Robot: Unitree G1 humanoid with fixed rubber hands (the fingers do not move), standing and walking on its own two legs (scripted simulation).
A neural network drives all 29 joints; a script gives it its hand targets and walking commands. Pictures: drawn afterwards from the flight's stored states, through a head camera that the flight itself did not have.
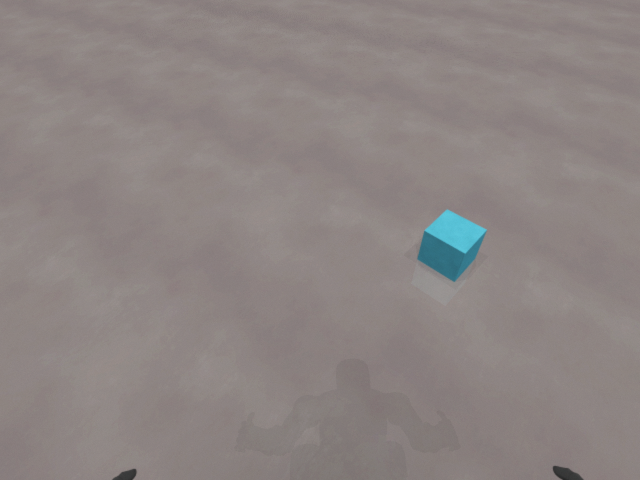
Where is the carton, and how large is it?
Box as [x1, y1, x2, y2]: [417, 209, 486, 281]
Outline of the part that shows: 447,209 424,231 417,258 454,281 475,257 486,230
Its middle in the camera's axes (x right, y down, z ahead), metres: +0.53 +0.03 +1.55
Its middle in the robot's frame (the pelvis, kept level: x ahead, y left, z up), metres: +1.07 -0.51 -0.69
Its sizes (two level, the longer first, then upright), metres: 0.175 0.165 0.173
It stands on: the floor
